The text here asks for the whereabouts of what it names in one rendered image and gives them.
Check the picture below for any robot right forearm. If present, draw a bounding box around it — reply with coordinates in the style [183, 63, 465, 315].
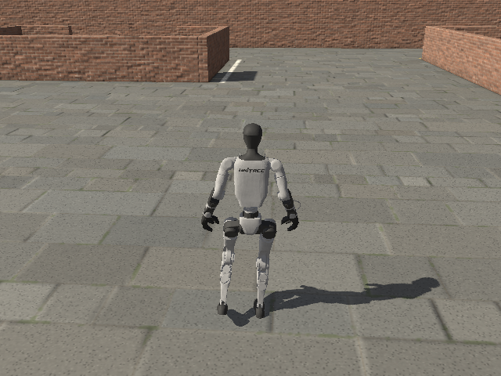
[282, 189, 297, 219]

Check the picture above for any left robot upper arm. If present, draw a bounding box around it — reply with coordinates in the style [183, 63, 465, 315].
[212, 157, 236, 200]

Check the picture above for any left robot hand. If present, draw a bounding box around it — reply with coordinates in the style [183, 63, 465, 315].
[201, 214, 219, 232]

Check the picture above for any right robot thigh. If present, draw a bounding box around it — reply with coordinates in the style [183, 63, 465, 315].
[256, 219, 277, 271]

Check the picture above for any right robot upper arm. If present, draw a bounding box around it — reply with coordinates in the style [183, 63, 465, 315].
[269, 158, 290, 201]

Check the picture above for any humanoid robot head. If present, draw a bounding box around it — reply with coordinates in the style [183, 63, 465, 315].
[239, 123, 265, 161]

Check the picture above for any robot left forearm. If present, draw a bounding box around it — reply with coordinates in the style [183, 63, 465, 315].
[203, 188, 219, 218]

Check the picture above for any right robot hand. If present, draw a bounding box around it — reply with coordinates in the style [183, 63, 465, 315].
[281, 216, 299, 231]

